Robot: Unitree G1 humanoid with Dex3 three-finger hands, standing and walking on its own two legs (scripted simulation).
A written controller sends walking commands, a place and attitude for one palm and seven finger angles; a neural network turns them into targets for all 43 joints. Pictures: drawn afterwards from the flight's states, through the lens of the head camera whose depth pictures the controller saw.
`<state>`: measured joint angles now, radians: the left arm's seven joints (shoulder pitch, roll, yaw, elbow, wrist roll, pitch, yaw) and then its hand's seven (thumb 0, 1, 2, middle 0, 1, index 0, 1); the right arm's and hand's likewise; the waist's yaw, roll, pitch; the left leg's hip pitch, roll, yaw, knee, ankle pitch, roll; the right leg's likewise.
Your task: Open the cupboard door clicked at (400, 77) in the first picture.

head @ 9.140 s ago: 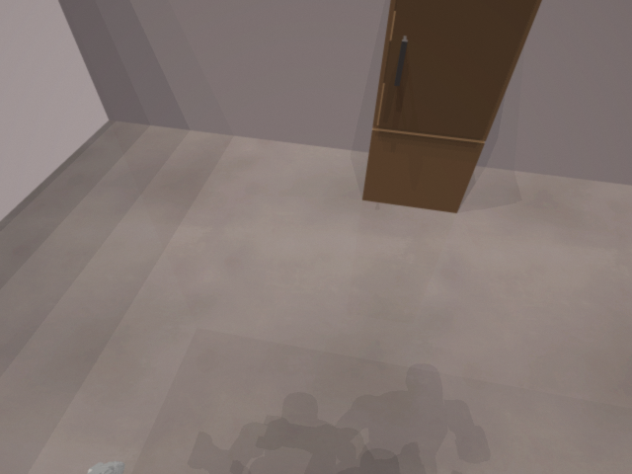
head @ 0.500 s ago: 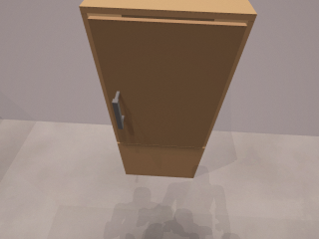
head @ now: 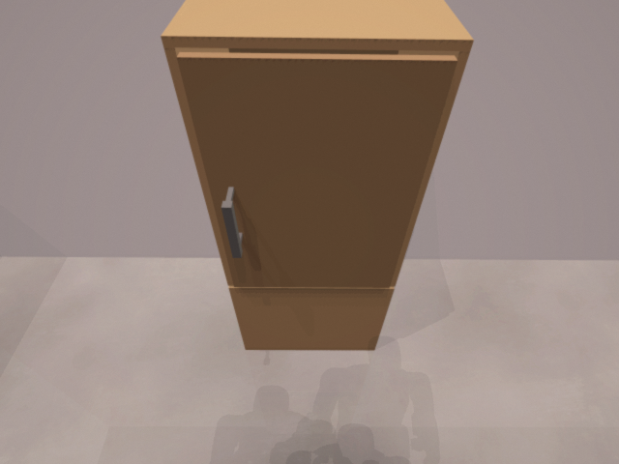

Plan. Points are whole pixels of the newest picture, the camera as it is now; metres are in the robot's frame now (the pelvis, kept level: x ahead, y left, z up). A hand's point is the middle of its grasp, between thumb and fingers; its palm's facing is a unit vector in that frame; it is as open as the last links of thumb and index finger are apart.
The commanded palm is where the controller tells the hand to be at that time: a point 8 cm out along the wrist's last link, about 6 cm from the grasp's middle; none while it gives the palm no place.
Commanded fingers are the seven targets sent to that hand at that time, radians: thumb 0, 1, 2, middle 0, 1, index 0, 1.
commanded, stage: come to a stop and stand still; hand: left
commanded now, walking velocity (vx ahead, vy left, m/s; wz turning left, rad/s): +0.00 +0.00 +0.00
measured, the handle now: (234, 223) +0.56 +0.19 -0.08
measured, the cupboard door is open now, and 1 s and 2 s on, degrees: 0 0 0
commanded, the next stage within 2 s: look again from close up in 0.12 s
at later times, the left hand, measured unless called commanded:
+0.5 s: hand out of the picture -0.03 +0.17 -0.18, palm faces +0.05 -0.98 -0.21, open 7.4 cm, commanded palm none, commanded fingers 0.00 0.90 0.90 -0.20 -0.30 -0.20 -0.30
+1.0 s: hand (166, 428) +0.17 +0.19 -0.04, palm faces +0.29 -0.95 -0.11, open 7.5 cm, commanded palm +0.10 +0.23 -0.07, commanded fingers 0.00 0.64 0.79 -0.22 -0.47 -0.22 -0.47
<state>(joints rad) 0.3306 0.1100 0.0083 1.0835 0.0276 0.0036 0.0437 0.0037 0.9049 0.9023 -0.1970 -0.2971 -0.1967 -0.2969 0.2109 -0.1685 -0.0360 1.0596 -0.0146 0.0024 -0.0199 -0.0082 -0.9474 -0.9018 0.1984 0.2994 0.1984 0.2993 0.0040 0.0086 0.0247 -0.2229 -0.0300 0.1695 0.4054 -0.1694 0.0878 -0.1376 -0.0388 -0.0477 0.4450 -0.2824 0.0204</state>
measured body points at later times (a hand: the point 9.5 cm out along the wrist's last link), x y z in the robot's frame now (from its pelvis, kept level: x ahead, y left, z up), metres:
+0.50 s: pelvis -0.01 +0.01 -0.01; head -0.02 +0.00 +0.44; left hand -0.03 +0.23 -0.16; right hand -0.02 -0.20 -0.17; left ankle +0.04 +0.06 -0.74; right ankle -0.03 -0.13 -0.74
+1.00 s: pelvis -0.01 -0.01 -0.03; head +0.00 -0.01 +0.42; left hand +0.15 +0.24 -0.03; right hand +0.12 -0.25 -0.13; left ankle +0.04 +0.06 -0.74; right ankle +0.00 -0.12 -0.74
